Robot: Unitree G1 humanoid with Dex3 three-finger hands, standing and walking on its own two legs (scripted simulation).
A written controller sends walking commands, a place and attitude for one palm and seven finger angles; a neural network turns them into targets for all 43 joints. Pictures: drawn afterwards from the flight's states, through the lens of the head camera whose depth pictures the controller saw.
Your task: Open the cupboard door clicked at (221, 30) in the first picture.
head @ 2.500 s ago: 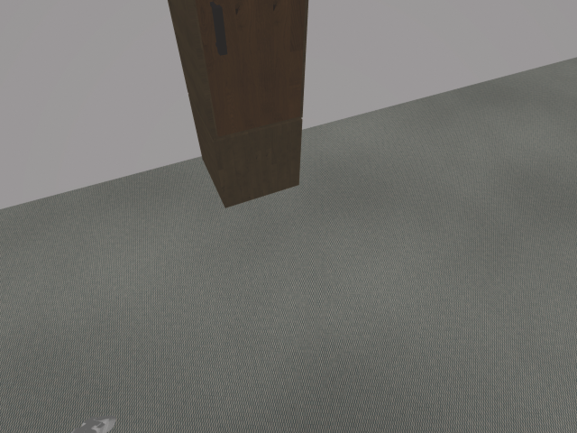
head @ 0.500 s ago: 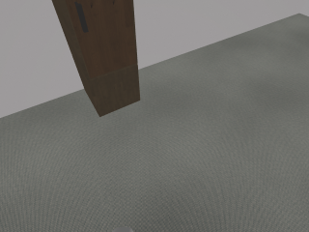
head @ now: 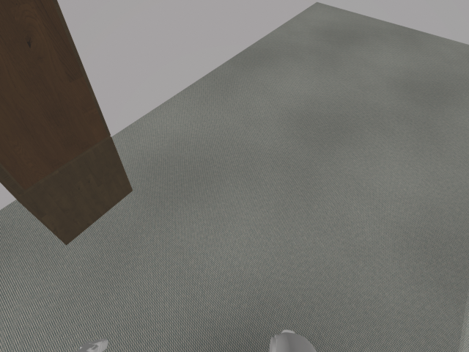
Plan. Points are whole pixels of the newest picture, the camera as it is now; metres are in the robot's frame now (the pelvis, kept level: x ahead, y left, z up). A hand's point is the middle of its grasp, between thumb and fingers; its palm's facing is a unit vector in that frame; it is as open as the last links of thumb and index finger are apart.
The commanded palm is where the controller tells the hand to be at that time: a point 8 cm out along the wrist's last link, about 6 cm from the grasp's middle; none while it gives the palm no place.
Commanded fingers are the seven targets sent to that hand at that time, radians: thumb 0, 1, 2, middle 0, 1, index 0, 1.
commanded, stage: walk to a spot facing it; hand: left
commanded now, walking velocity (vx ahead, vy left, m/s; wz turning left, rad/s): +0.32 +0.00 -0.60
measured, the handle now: out of the picture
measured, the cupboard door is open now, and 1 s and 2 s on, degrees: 0 0 0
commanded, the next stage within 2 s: turn to face it in 0.88 s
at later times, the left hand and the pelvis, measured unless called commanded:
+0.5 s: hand (179, 270) +0.31 +0.14 -0.17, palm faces -0.21 -0.95 -0.22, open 7.2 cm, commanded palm none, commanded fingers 0.00 0.90 0.90 -0.20 -0.30 -0.20 -0.30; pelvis +0.21 -0.04 +0.00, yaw -14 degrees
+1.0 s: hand (224, 191) +0.54 +0.06 -0.17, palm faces -0.52 -0.84 -0.18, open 7.4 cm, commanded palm none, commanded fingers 0.00 0.90 0.90 -0.20 -0.30 -0.20 -0.30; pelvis +0.36 -0.05 -0.01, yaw -32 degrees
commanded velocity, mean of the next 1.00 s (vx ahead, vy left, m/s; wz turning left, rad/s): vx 0.18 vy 0.00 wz -0.48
